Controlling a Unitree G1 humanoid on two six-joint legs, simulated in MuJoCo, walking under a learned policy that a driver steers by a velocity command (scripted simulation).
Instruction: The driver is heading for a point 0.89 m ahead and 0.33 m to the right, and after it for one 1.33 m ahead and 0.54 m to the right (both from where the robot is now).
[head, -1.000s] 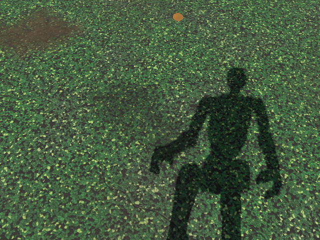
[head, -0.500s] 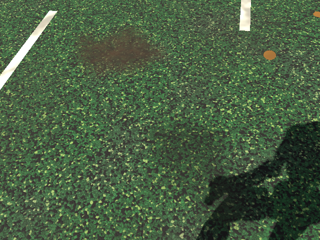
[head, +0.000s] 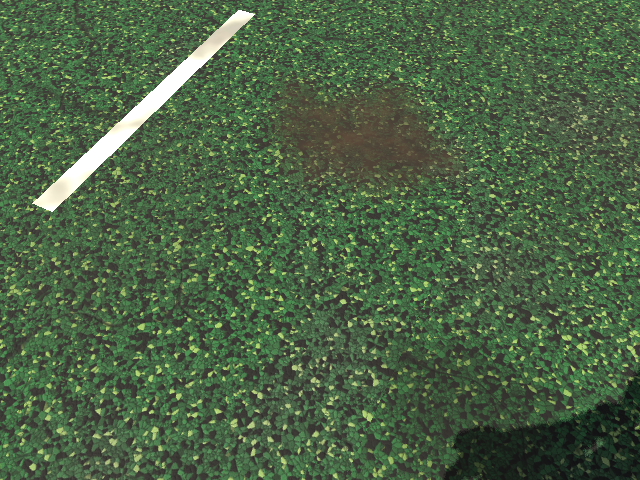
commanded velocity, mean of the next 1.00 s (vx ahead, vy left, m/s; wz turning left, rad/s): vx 0.36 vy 0.00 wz -0.45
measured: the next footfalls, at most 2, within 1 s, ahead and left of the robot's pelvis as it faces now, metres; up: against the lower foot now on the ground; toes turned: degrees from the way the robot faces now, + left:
right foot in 0.38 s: +0.35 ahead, -0.12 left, +0.00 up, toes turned -15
left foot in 0.86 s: +0.63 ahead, -0.06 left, +0.00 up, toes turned -30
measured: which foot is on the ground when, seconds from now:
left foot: down 0.00-0.40, up 0.42-0.84, down 0.86-1.00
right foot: up 0.00-0.36, down 0.38-0.86, up 0.88-1.00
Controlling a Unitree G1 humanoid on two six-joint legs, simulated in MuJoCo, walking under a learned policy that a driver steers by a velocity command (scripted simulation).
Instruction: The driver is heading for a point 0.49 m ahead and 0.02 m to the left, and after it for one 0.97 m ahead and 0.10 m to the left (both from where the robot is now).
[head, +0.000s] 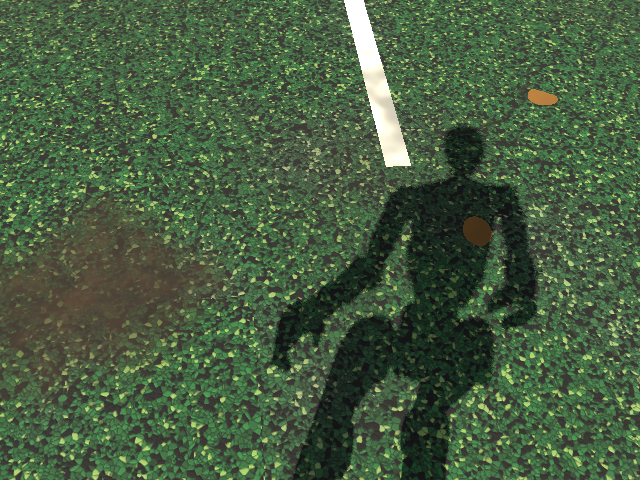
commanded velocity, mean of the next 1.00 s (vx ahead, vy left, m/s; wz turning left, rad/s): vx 0.02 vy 0.00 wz -0.07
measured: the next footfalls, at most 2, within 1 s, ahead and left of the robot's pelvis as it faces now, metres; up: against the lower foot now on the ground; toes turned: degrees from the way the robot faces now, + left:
right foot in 0.28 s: +0.03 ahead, -0.11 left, +0.00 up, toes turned -11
left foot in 0.68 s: +0.04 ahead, +0.08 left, +0.00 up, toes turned -9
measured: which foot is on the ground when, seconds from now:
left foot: down 0.00-0.28, up 0.30-0.66, down 0.68-1.00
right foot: up 0.00-0.26, down 0.28-0.68, up 0.70-0.98, down 1.00-1.00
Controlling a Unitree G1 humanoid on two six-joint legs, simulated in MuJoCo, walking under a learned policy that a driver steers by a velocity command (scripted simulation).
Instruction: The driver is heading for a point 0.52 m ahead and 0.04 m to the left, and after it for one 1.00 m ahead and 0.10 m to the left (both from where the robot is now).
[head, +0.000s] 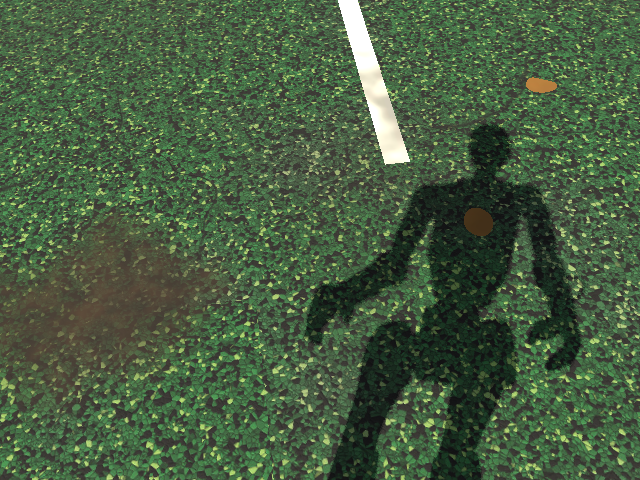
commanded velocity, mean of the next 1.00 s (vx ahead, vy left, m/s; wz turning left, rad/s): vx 0.37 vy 0.00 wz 0.23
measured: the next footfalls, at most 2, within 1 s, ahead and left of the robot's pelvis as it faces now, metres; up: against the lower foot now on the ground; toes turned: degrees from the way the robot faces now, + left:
left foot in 0.52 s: +0.14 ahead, +0.18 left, +0.00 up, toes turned +22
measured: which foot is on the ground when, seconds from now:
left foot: down 0.00-0.00, up 0.02-0.50, down 0.52-1.00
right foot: down 0.00-0.54, up 0.56-1.00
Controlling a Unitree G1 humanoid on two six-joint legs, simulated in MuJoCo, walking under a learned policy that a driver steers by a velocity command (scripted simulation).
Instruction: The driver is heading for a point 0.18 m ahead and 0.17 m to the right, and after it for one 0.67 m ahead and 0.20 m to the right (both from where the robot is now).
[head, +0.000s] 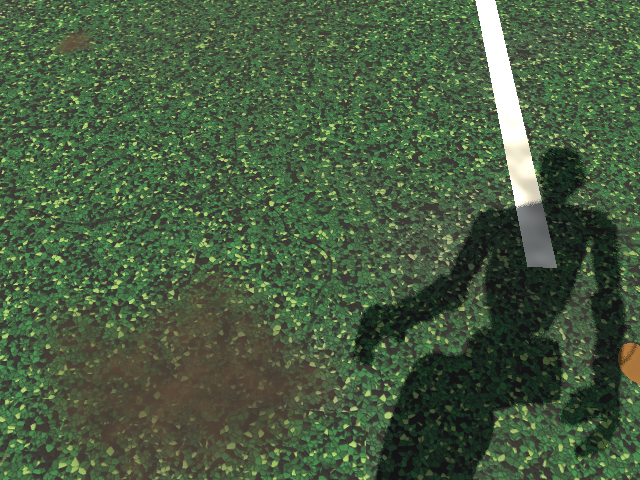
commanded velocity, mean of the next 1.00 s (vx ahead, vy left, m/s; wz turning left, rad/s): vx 0.49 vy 0.00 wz -0.55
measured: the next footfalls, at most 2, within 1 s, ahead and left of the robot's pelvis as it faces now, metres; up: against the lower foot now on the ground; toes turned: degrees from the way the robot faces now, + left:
right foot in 0.04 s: +0.17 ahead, -0.04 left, +0.00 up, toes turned -5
left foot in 0.52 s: +0.50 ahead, +0.07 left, +0.00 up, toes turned -21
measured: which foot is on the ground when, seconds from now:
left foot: down 0.00-0.04, up 0.06-0.50, down 0.52-1.00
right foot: up 0.00-0.02, down 0.04-0.54, up 0.56-1.00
